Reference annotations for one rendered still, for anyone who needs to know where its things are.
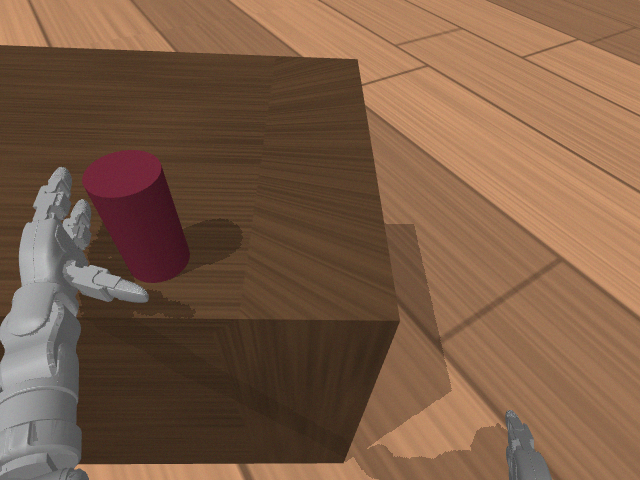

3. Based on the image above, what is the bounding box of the can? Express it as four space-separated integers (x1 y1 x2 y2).
82 150 190 283

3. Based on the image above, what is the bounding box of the left robot arm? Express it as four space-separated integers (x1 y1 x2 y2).
0 282 89 480

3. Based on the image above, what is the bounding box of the left robot hand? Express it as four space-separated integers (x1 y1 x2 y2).
19 167 149 303

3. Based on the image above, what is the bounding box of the right robot hand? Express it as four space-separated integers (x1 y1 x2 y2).
505 410 552 480

